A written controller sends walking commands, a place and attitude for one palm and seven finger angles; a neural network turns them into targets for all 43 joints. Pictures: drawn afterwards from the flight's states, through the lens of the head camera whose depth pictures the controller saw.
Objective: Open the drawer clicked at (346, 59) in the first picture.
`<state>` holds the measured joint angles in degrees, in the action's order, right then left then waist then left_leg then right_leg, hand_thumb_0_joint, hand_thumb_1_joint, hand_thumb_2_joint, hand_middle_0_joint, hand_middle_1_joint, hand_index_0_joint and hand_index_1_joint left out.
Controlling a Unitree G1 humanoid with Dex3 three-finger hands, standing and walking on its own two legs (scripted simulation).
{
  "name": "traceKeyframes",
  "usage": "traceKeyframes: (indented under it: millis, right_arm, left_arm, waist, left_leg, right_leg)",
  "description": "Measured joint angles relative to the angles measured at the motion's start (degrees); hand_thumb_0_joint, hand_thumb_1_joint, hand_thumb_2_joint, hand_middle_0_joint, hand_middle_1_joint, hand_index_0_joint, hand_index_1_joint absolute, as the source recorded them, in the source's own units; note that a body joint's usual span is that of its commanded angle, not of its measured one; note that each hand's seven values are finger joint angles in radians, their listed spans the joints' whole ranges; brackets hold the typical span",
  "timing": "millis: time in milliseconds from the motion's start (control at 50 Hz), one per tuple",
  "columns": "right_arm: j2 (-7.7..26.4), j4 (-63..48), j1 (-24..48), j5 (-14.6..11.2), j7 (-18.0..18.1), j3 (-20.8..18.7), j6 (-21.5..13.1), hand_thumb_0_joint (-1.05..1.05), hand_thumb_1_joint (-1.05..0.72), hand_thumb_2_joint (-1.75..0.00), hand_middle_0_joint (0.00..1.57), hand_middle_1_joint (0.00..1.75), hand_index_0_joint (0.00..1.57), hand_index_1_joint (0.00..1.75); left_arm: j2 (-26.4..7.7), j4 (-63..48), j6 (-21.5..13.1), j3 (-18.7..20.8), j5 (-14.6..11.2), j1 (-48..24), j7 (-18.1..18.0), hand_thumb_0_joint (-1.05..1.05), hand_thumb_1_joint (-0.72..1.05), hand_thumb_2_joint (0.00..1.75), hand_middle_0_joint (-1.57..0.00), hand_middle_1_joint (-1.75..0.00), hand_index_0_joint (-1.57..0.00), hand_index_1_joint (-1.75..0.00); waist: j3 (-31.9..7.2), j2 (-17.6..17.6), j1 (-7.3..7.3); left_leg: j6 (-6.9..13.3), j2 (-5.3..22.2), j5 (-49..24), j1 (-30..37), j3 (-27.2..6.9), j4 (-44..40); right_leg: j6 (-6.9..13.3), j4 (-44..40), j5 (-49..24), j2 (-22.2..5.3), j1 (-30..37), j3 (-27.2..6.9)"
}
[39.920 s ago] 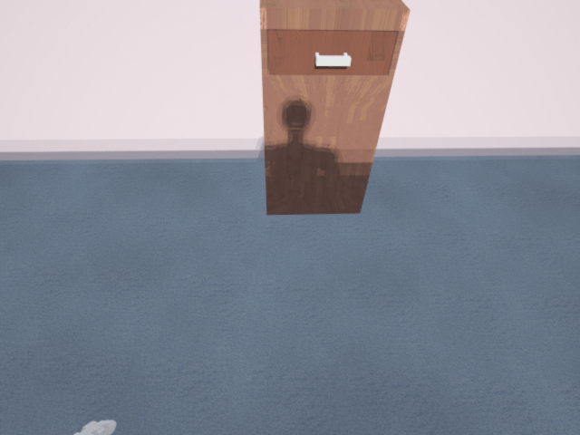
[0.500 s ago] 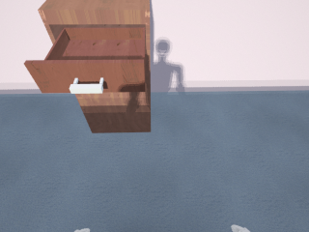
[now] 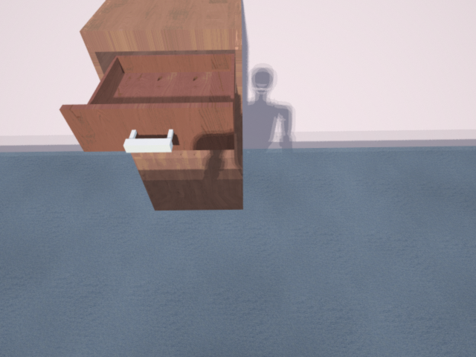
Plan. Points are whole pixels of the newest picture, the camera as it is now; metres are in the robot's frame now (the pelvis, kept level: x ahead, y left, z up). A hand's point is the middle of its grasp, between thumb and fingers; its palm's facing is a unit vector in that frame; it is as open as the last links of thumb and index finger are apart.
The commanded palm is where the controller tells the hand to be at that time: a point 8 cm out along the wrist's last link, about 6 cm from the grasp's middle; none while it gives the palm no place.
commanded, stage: let the arm hang, fingers relaxed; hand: left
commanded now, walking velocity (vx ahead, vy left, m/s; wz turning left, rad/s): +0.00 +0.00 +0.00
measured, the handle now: (150, 139) +0.59 +0.26 +0.00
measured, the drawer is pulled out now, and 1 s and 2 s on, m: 0.28 0.28 0.28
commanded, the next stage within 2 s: look to check the result in 0.30 s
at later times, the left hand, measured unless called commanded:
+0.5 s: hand out of the picture +0.04 +0.18 -0.17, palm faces +0.01 -0.97 -0.24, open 7.4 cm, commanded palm none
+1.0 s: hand out of the picture +0.09 +0.21 -0.16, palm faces -0.01 -0.95 -0.30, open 7.4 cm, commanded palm none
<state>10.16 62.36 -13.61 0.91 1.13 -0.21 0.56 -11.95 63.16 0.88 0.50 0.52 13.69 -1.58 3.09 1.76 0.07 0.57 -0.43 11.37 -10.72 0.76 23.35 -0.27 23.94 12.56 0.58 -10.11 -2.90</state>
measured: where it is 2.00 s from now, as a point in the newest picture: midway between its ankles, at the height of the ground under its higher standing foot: outside the picture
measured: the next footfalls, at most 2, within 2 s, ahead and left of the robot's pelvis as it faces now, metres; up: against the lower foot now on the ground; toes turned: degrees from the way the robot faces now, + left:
none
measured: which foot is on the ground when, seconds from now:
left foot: down 0.00-1.00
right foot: down 0.00-1.00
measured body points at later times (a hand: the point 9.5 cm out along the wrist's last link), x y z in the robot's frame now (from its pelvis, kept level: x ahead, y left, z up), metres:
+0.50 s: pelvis +0.01 -0.01 +0.00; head +0.03 -0.02 +0.45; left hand +0.04 +0.23 -0.15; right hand +0.02 -0.25 -0.16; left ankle +0.01 +0.11 -0.74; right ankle +0.00 -0.12 -0.74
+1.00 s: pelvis +0.02 -0.01 +0.00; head +0.04 -0.02 +0.45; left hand +0.09 +0.26 -0.14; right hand +0.07 -0.29 -0.14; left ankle +0.01 +0.11 -0.74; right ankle +0.00 -0.12 -0.74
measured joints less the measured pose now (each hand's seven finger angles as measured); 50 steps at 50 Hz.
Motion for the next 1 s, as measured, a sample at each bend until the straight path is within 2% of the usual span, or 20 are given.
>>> traceKeyframes:
  millis: [180, 320, 640, 1000]
  right_arm:
    - [-0.4, 1.2, -0.2, 0.1, 0.2, -0.3, -0.4, 0.0, -0.91, -0.89, 0.2, 0.3, 0.2, 0.3]
    - [-0.5, 1.7, -0.4, 0.1, 0.3, -0.6, -0.4, 0.0, -0.91, -0.89, 0.2, 0.3, 0.2, 0.3]
    - [2.0, 1.3, 2.0, 0.1, 0.3, -1.3, -0.4, 0.0, -0.91, -0.89, 0.2, 0.3, 0.2, 0.3]
    - [5.8, 0.6, 6.1, 0.2, -0.2, -1.3, -0.6, 0.0, -0.91, -0.89, 0.2, 0.3, 0.2, 0.3]
  left_arm:
    - [1.9, 0.0, -0.5, -0.1, 0.0, -2.3, 0.1, 0.0, 0.91, 0.9, -0.2, -0.3, -0.2, -0.3]
    - [2.2, 0.4, -0.6, 0.2, 0.0, -2.5, 0.1, 0.0, 0.91, 0.9, -0.21, -0.3, -0.2, -0.3]
    - [-0.7, 1.2, -0.8, 1.0, 0.0, -2.5, 0.2, 0.0, 0.91, 0.9, -0.21, -0.3, -0.2, -0.3]
    - [-4.1, 0.3, -1.3, 1.2, 0.0, -6.5, 0.8, 0.01, 0.91, 0.9, -0.21, -0.3, -0.2, -0.3]
  waist:
    - [-0.3, -0.8, 0.59]
    - [0.3, -1.2, 0.78]
    - [1.3, -1.0, 0.44]
    - [1.2, -1.4, 0.45]
  left_leg:
    - [-0.2, 0.1, -0.2, 0.6, 0.2, -0.8]
    - [-0.6, 0.5, -0.1, 0.8, 0.1, -1.1]
    - [-1.2, 1.4, 0.1, 1.5, -0.1, -1.5]
    - [-1.3, 1.5, -0.2, 2.7, 0.1, -3.1]
  right_leg:
    - [0.2, -0.2, 0.1, 0.1, 0.2, -0.2]
    - [0.6, -0.5, 0.1, 0.5, 0.5, -0.1]
    - [1.2, -1.7, -0.2, 1.3, 1.4, 0.1]
    - [1.3, -3.5, -0.7, 1.5, 2.7, -0.1]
